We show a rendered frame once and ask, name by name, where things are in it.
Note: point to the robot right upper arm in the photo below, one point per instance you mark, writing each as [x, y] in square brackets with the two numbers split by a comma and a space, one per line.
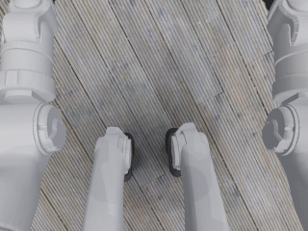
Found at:
[286, 134]

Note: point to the robot right hand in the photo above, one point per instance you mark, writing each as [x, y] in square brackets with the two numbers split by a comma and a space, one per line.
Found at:
[268, 3]

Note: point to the robot right forearm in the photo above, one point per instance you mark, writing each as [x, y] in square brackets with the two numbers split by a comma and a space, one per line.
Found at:
[288, 27]

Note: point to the robot left forearm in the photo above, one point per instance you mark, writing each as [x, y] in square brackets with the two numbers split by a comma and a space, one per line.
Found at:
[27, 52]

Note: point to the robot left upper arm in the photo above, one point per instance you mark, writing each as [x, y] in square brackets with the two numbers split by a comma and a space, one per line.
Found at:
[29, 134]

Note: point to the right robot shin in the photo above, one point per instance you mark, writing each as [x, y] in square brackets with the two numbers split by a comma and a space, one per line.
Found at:
[190, 126]

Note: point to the left robot foot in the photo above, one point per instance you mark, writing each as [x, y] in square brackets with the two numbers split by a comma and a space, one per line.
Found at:
[128, 175]

